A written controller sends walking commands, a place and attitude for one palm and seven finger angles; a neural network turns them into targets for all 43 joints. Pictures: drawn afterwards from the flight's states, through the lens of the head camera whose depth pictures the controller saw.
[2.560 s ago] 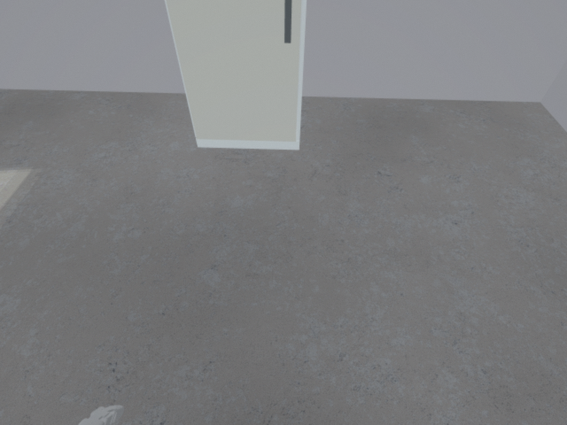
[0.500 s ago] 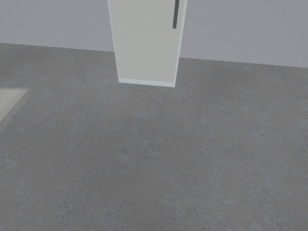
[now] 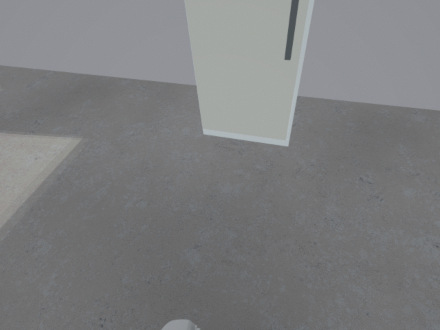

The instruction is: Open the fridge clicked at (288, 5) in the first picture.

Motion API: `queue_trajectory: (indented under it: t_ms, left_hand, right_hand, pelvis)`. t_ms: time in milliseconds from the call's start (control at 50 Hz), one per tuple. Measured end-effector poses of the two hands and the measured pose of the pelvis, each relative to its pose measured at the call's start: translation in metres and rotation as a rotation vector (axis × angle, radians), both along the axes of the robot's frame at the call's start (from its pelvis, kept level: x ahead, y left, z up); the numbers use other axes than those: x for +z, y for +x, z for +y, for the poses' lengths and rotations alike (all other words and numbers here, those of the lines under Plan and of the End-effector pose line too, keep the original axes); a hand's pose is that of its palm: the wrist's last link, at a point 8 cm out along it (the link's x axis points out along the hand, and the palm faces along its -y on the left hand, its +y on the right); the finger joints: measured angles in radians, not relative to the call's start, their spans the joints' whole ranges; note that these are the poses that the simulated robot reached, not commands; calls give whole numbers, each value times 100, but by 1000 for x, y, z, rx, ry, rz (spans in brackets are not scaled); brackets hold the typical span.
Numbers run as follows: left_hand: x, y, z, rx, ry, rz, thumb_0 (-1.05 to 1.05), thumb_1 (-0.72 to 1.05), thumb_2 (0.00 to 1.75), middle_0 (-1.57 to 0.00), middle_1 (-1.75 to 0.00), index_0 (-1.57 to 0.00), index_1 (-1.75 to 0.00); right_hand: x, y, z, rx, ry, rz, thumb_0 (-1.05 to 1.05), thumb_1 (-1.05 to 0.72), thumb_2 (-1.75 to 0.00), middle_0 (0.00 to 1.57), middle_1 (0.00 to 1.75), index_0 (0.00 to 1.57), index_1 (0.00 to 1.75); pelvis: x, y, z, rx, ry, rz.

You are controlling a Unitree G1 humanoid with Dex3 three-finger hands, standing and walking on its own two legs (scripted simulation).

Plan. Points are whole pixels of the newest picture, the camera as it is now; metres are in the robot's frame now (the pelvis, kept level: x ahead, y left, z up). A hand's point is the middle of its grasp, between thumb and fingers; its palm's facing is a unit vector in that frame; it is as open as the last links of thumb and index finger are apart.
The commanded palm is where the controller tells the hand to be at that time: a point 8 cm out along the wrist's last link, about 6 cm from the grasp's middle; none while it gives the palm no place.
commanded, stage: walk to a spot facing it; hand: right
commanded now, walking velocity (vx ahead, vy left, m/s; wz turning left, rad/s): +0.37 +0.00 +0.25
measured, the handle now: (295, 2) +1.27 -0.26 +0.10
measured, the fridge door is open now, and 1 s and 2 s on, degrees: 0 0 0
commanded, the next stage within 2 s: turn to face it in 1.04 s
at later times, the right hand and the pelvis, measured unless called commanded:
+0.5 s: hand (272, 248) +0.35 -0.10 -0.18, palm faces -0.21 +0.97 -0.11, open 7.4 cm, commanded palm none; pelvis +0.22 +0.02 -0.01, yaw +8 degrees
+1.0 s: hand (292, 225) +0.43 -0.17 -0.19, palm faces -0.11 +0.98 -0.13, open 7.4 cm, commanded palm none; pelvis +0.46 +0.01 -0.01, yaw +12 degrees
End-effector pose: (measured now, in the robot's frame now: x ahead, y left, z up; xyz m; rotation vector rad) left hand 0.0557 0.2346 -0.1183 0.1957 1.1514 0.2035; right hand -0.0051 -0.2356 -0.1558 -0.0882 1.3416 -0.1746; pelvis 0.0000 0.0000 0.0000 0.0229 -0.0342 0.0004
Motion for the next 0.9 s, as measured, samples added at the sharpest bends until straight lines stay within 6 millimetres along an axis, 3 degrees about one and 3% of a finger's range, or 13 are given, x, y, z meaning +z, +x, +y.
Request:
queue_trajectory:
  t_ms: [60, 120, 280, 400, 500, 540, 580, 700, 760, 820, 900]
  left_hand:
    - [2, -20, 0, 50, 11, 81, -1, 95, 90, -20, -30, -20, -30]
    - [1, -39, -8, 104, 0, 164, -1, 94, 90, -20, -30, -20, -30]
    - [-1, -70, -50, 248, -90, 360, 0, 92, 90, -20, -30, -20, -30]
    - [1, -70, -80, 342, -175, 510, 1, 91, 90, -20, -30, -20, -30]
    - [-5, -44, -81, 390, -236, 615, 1, 91, 90, -20, -30, -20, -30]
    - [-10, -17, -69, 388, -240, 605, 1, 91, 90, -20, -30, -20, -30]
    - [-15, 25, -49, 369, -220, 542, 1, 91, 90, -20, -30, -20, -30]
    - [-23, 193, 14, 272, -128, 204, 1, 91, 90, -20, -30, -20, -29]
    - [-17, 262, 39, 232, -72, 96, 2, 95, 90, -20, -30, -20, -29]
    - [-11, 325, 51, 174, -40, 28, 2, 95, 90, -20, -30, -19, -29]
    - [-8, 405, 47, 101, -7, -20, 2, 94, 90, -19, -30, -19, -29]
  right_hand:
    - [10, 67, -11, 37, -7, -108, 1, -91, -90, 20, 29, 20, 30]
    - [18, 120, -13, 72, -3, -165, 1, -91, -90, 20, 29, 20, 30]
    - [18, 218, 7, 189, 30, -144, 1, -91, -90, 20, 29, 20, 30]
    - [9, 294, 46, 284, 62, -121, 1, -91, -90, 20, 29, 20, 30]
    - [-1, 361, 79, 315, 69, -177, 1, -91, -90, 20, 29, 20, 30]
    - [-2, 374, 84, 287, 64, -198, 1, -91, -90, 20, 29, 20, 30]
    - [1, 379, 80, 230, 45, -198, 0, -92, -90, 20, 30, 21, 30]
    - [18, 390, 46, 222, -64, -104, -3, -95, -90, 20, 30, 20, 30]
    - [19, 391, 38, 210, -65, -31, -2, -94, -90, 20, 29, 20, 30]
    - [13, 393, 32, 179, -45, 26, -1, -93, -90, 20, 29, 20, 30]
    - [-2, 400, 26, 134, -5, 113, 0, -92, -90, 20, 29, 20, 30]
  pelvis:
    - [5, 22, -8, 18, -7, 6]
    - [8, 44, -14, 32, -11, 10]
    - [7, 107, -14, 82, -10, 17]
    - [0, 163, 0, 118, -4, 31]
    - [-15, 218, 24, 142, -3, 36]
    - [-16, 236, 33, 152, -6, 27]
    - [-12, 254, 39, 153, -5, 16]
    - [1, 306, 43, 167, -2, 25]
    - [3, 334, 39, 163, 0, 29]
    - [0, 365, 33, 161, 5, 31]
    - [-9, 412, 22, 166, 12, 32]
